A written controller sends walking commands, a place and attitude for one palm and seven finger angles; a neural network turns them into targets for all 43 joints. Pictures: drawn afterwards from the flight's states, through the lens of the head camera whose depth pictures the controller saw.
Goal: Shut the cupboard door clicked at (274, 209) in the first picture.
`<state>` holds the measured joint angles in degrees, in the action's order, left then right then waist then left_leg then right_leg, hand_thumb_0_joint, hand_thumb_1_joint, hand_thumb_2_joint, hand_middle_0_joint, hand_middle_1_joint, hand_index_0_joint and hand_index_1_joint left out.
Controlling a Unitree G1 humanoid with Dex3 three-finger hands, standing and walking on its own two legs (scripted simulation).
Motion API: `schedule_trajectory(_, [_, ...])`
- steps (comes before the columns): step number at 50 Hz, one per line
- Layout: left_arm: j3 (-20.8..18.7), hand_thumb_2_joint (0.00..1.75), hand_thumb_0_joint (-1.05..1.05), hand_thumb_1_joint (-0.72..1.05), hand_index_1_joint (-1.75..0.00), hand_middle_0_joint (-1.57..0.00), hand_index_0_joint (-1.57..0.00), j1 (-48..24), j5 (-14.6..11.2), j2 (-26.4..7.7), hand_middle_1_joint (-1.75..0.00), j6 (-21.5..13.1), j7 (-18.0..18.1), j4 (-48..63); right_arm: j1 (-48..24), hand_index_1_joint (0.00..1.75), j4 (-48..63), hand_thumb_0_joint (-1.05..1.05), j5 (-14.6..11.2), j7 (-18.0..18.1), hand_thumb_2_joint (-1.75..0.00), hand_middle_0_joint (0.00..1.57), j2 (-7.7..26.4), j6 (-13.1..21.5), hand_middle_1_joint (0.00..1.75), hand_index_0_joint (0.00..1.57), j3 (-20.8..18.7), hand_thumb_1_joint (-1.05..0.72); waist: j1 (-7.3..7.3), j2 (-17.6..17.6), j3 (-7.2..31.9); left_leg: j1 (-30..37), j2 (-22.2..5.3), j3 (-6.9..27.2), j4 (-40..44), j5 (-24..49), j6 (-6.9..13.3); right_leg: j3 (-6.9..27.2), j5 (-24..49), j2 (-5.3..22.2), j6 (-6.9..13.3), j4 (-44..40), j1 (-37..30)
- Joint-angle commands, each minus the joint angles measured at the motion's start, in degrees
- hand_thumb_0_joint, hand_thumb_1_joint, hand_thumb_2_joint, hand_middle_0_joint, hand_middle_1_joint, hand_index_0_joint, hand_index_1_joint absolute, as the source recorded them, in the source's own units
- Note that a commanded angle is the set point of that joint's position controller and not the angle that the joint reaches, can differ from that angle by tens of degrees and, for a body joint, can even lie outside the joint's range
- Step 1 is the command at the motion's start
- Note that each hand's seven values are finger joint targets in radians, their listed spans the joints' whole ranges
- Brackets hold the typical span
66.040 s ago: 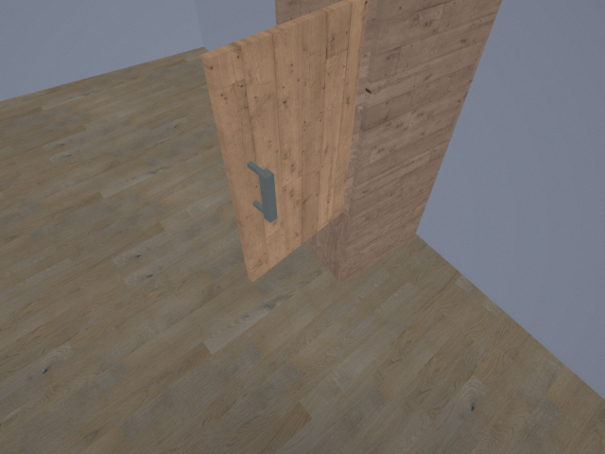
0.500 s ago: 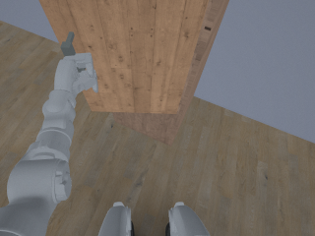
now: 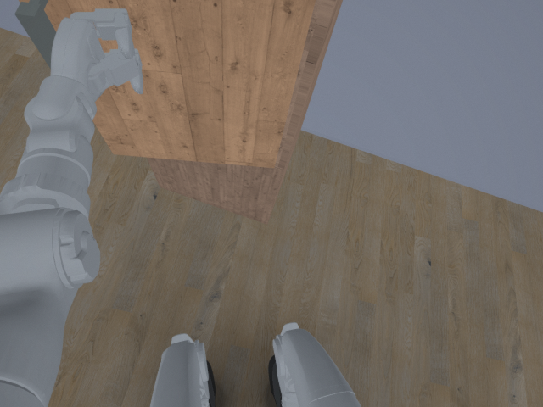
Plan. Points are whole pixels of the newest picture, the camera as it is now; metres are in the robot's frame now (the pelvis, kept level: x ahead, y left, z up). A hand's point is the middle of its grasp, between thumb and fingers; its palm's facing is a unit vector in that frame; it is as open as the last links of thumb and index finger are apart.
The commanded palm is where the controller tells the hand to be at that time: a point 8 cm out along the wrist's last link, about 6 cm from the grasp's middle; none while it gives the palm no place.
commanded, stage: push the door shut along its arc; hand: left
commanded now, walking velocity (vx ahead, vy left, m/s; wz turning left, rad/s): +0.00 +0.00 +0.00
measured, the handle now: (60, 43) +0.60 +0.20 +0.10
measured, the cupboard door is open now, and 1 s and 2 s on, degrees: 16 3 3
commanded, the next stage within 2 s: pull the fist back off the door in 0.52 s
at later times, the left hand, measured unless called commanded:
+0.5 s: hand (142, 41) +0.60 +0.10 +0.10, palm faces -0.32 -0.95 -0.03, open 3.1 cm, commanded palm +0.62 +0.10 +0.10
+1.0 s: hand (178, 39) +0.61 +0.05 +0.10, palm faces +0.12 -0.99 -0.02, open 3.2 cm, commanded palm +0.56 +0.09 +0.10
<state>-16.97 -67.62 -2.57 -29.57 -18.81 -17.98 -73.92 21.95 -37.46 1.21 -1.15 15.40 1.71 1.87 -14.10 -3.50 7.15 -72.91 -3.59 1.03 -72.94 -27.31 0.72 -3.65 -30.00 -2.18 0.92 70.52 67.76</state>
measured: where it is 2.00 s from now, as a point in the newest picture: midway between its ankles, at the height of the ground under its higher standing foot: outside the picture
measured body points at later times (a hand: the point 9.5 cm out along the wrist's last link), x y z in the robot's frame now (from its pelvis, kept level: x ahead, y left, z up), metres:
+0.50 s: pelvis +0.01 +0.00 -0.01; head +0.20 +0.03 +0.40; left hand +0.61 +0.15 +0.11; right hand -0.04 -0.25 -0.10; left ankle +0.05 +0.11 -0.62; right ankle +0.03 -0.12 -0.62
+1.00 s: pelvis +0.02 -0.01 +0.01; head +0.19 +0.00 +0.42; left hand +0.59 +0.10 +0.10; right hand -0.05 -0.23 -0.10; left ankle +0.05 +0.11 -0.62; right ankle +0.03 -0.12 -0.62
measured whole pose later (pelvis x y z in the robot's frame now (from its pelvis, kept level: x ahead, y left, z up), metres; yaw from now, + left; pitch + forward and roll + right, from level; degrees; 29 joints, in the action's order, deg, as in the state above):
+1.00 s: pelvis +0.02 -0.01 +0.01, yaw +0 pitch +30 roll -3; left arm -21.2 -71.2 6.2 -20.3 -19.2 13.5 -75.1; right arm 26.9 -37.6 6.8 -7.6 11.8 0.4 1.4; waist -16.3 -5.0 8.0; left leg -72.7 -3.9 0.7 -69.9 -27.2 0.0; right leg -3.2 -29.8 -2.6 1.4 67.9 68.0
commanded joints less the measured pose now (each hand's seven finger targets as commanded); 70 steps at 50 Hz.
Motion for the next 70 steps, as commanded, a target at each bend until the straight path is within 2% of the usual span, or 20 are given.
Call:
schedule_trajectory(1, [-3.50, 0.90, 0.00, 0.90, -1.50, -1.30, -1.30, -29.08, 0.38, -15.02, -1.50, -2.37, -0.13, 11.57, 12.37, 0.30, 2.30, 0.00, -0.10, 0.67, -0.90, 0.20, 10.74, 0.68, 0.30, 0.20, -3.54, -0.90, -1.62, -6.72, 33.43, 27.12, 1.48, 3.29, 5.19, 18.23, 2.08, 2.88, 16.69, -1.25, 0.70, -9.73, -10.06])
schedule_trajectory(7, [-1.28, 0.90, 0.00, 0.90, -1.50, -1.30, -1.30, -33.38, 1.24, -14.06, -1.50, -0.20, -1.25, 8.78, 13.44, 0.30, 1.77, 0.00, -0.13, 0.77, -0.90, 0.20, 10.89, 0.48, 0.30, 0.20, -3.44, -0.90, -4.24, -5.70, 30.03, 24.90, 1.29, 3.33, 4.22, 15.96, 2.41, 2.65, 14.82, -1.64, 0.47, -10.28, -7.25])
schedule_trajectory(17, [0.17, 0.90, 0.00, 0.90, -1.50, -1.30, -1.30, -40.31, 1.04, -13.68, -1.50, 1.81, -3.86, 10.05, 15.44, 0.30, -0.40, 0.00, 0.55, 1.27, -0.90, 0.20, 11.26, 1.68, 0.30, 0.20, -3.55, -0.90, -5.55, -10.83, 34.49, 30.39, 1.09, 4.64, 2.54, 21.72, 2.17, 1.29, 17.08, -2.00, 1.12, -8.61, -2.85])
schedule_trajectory(19, [1.65, 0.90, 0.00, 0.90, -1.50, -1.30, -1.30, -42.10, 1.13, -11.56, -1.50, 1.78, -4.05, 11.81, 15.48, 0.30, -0.79, 0.00, 0.62, 1.19, -0.90, 0.20, 11.24, 2.05, 0.30, 0.20, -3.81, -0.90, -5.68, -13.84, 35.82, 34.23, 0.90, 5.35, 2.45, 23.67, 1.81, 0.77, 17.03, -2.00, 1.32, -8.11, 0.31])
schedule_trajectory(25, [4.94, 0.90, 0.00, 0.90, -1.50, -1.30, -1.30, -46.05, 1.61, -6.54, -1.50, 3.36, -3.26, 10.30, 15.78, 0.30, -2.29, 0.00, 1.12, 1.04, -0.90, 0.20, 11.28, 2.58, 0.30, 0.20, -4.01, -0.90, -7.88, -13.75, 33.60, 36.29, 0.81, 6.53, 2.43, 22.77, 1.67, -0.24, 15.19, -2.22, 1.48, -8.35, 4.71])
schedule_trajectory(31, [6.14, 0.90, 0.00, 0.90, -1.50, -1.30, -1.30, -51.51, 2.08, -5.73, -1.50, 3.29, -2.98, 10.26, 16.16, 0.30, -3.20, 0.00, 1.72, 1.15, -0.90, 0.20, 11.55, 3.46, 0.30, 0.20, -3.92, -0.90, -9.56, -14.79, 34.03, 36.69, 0.83, 7.17, 1.56, 22.44, 1.82, -0.68, 14.35, -2.23, 1.66, -7.35, 7.36])
schedule_trajectory(32, [-5.33, 0.90, 0.00, 0.90, -1.50, -1.30, -1.30, -48.46, -1.90, -6.91, -1.50, 4.36, 8.55, 9.44, 18.43, 0.30, -0.78, 0.00, 2.76, 0.57, -0.90, 0.20, 10.25, 3.74, 0.30, 0.20, -2.76, -0.90, -5.25, -15.76, 34.60, 32.81, 0.06, 7.70, 3.07, 20.26, 1.03, -0.14, 13.65, -1.55, 1.28, -7.50, 3.91])
schedule_trajectory(34, [-3.91, 0.90, 0.00, 0.90, -1.50, -1.30, -1.30, -45.61, 0.18, -1.00, -1.50, 4.65, 19.75, 8.77, 18.77, 0.30, -0.85, 0.00, 4.26, -1.44, -0.90, 0.20, 9.71, 3.73, 0.30, 0.20, -3.39, -0.90, -6.34, -13.26, 35.10, 33.03, -0.25, 8.52, 3.97, 19.68, 0.55, -0.77, 13.23, -1.51, 0.32, -6.92, 4.82])
schedule_trajectory(37, [-4.36, 0.90, 0.00, 0.90, -1.50, -1.30, -1.30, -44.20, 7.02, 0.04, -1.50, 0.53, 34.01, 13.56, 19.42, 0.30, -0.25, 0.00, 6.79, -4.58, -0.90, 0.20, 8.91, 3.05, 0.30, 0.20, -4.15, -0.90, -5.09, -13.65, 37.45, 32.12, 0.55, 6.63, 3.66, 21.53, 0.23, -0.79, 14.50, -1.41, -0.06, -7.33, 1.85])
schedule_trajectory(38, [-2.89, 0.90, 0.00, 0.90, -1.50, -1.30, -1.30, -43.82, 10.49, -0.50, -1.50, -1.37, 35.93, 13.51, 19.49, 0.30, -0.41, 0.00, 7.30, -5.50, -0.90, 0.20, 9.15, 2.64, 0.30, 0.20, -4.43, -0.90, -5.24, -13.55, 38.65, 32.59, 0.61, 6.77, 3.57, 23.01, 0.04, -0.76, 15.10, -1.44, 0.06, -6.86, 1.45])
schedule_trajectory(41, [1.40, 0.90, 0.00, 0.90, -1.50, -1.30, -1.30, -42.12, 14.56, 0.60, -1.50, -4.28, 35.60, 14.36, 19.72, 0.30, -0.50, 0.00, 6.90, -6.89, -0.90, 0.20, 9.33, 0.73, 0.30, 0.20, -5.61, -0.90, -5.32, -14.10, 39.28, 35.06, 0.92, 5.77, 5.19, 22.77, -0.09, -0.18, 16.36, -1.42, 0.42, -8.98, -2.34])
schedule_trajectory(44, [-0.23, 0.90, 0.00, 0.90, -1.50, -1.30, -1.30, -39.38, 10.91, -0.41, -1.50, -3.52, 32.49, 11.70, 18.94, 0.30, 0.23, 0.00, 5.49, -6.18, -0.90, 0.20, 9.48, -0.69, 0.30, 0.20, -5.29, -0.90, -4.96, -9.79, 38.45, 31.93, 1.72, 4.32, 7.37, 19.45, 0.54, 0.70, 17.60, -1.64, 0.17, -11.37, -9.10])
schedule_trajectory(48, [-6.14, 0.90, 0.00, 0.90, -1.50, -1.30, -1.30, -33.82, 7.92, -4.54, -1.50, -5.71, 31.92, 13.94, 18.15, 0.30, 1.69, 0.00, 5.13, -5.26, -0.90, 0.20, 8.53, -0.97, 0.30, 0.20, -4.59, -0.90, -1.74, -5.98, 37.65, 27.31, 2.54, 2.00, 8.96, 18.70, 1.19, 2.19, 21.58, -1.43, -0.32, -12.73, -17.76])
schedule_trajectory(55, [-3.15, 0.90, 0.00, 0.90, -1.50, -1.30, -1.30, -18.26, 7.52, 1.63, -1.50, -9.44, 30.70, 10.56, 16.99, 0.30, 1.58, 0.00, 4.21, -5.40, -0.90, 0.20, 7.75, -1.59, 0.30, 0.20, -5.51, -0.90, -0.39, 1.84, 29.14, 22.52, 3.29, -0.78, 11.13, 16.89, 1.35, 3.66, 26.43, -0.92, -0.85, -15.29, -24.08])
schedule_trajectory(57, [0.01, 0.90, 0.00, 0.90, -1.50, -1.30, -1.30, -16.82, 5.98, 6.70, -1.50, -9.47, 29.65, 12.23, 15.90, 0.30, 1.96, 0.00, 3.71, -5.35, -0.90, 0.20, 7.40, -1.78, 0.30, 0.20, -5.93, -0.90, -0.44, 1.86, 28.01, 23.63, 3.73, -1.38, 11.81, 16.60, 1.40, 3.94, 27.24, -0.82, -0.90, -16.42, -24.47])
schedule_trajectory(59, [-1.01, 0.90, 0.00, 0.90, -1.50, -1.30, -1.30, -15.57, 4.42, 6.33, -1.50, -10.84, 29.16, 15.17, 15.45, 0.30, 2.01, 0.00, 3.57, -4.93, -0.90, 0.20, 7.40, -1.98, 0.30, 0.20, -6.21, -0.90, 0.81, 0.87, 30.00, 26.55, 3.79, -1.35, 12.05, 18.92, 1.15, 3.92, 29.59, -0.59, -0.72, -15.96, -25.42])
schedule_trajectory(63, [4.81, 0.90, 0.00, 0.90, -1.50, -1.30, -1.30, -15.56, 3.74, 13.37, -1.50, -14.25, 28.75, 22.35, 13.70, 0.30, 1.97, 0.00, 3.64, -4.79, -0.90, 0.20, 6.63, -2.00, 0.30, 0.20, -6.89, -0.90, 0.89, -2.37, 31.49, 33.25, 3.81, -1.03, 11.86, 22.56, 0.86, 3.11, 31.13, -0.50, -0.53, -15.28, -22.56])
schedule_trajectory(67, [5.27, 0.90, 0.00, 0.90, -1.50, -1.30, -1.30, -11.60, 4.28, 13.48, -1.50, -14.78, 29.51, 22.36, 11.77, 0.30, 1.74, 0.00, 3.37, -4.45, -0.90, 0.20, 6.71, -2.79, 0.30, 0.20, -7.15, -0.90, 1.67, -0.19, 30.35, 32.88, 4.02, -1.21, 12.29, 21.88, 0.82, 3.33, 31.54, -0.11, -0.79, -15.50, -23.76])
schedule_trajectory(68, [4.59, 0.90, 0.00, 0.90, -1.50, -1.30, -1.30, -11.93, 4.30, 12.76, -1.50, -15.16, 29.92, 24.41, 11.51, 0.30, 1.98, 0.00, 3.40, -4.26, -0.90, 0.20, 6.66, -2.83, 0.30, 0.20, -7.17, -0.90, 2.36, -2.34, 31.39, 34.22, 4.09, -1.43, 12.24, 22.62, 0.78, 3.51, 31.97, -0.03, -0.65, -15.21, -23.74])
schedule_trajectory(70, [3.70, 0.90, 0.00, 0.90, -1.50, -1.30, -1.30, -9.63, 4.22, 12.06, -1.50, -15.21, 30.44, 24.19, 10.26, 0.30, 2.18, 0.00, 3.18, -3.95, -0.90, 0.20, 6.53, -3.15, 0.30, 0.20, -7.09, -0.90, 2.98, 0.52, 31.66, 33.71, 4.12, -1.32, 12.53, 22.41, 0.78, 3.45, 32.37, 0.06, -0.77, -15.15, -25.40])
